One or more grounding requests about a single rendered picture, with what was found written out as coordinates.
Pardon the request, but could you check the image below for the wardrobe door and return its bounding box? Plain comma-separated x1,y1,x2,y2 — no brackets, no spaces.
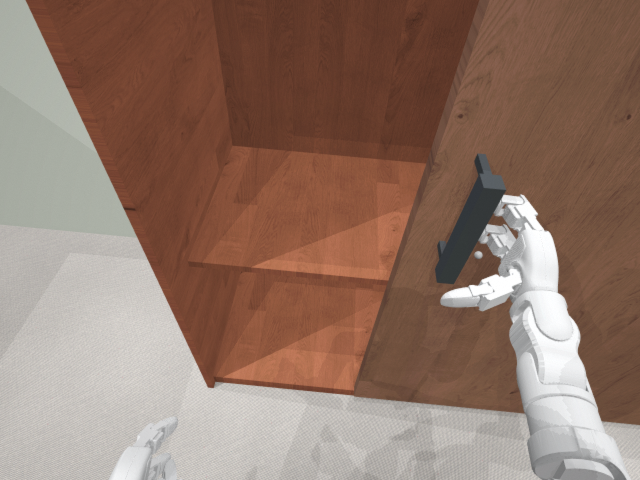
354,0,640,425

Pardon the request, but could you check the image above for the right robot forearm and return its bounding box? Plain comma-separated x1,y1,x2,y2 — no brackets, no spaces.
509,290,631,480

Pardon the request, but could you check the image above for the robot left hand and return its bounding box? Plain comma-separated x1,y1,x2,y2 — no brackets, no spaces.
109,417,182,480

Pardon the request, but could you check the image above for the robot right hand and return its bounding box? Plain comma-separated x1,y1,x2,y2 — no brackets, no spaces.
440,195,559,311

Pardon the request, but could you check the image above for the handle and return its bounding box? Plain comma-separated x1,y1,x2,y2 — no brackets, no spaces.
435,153,506,284

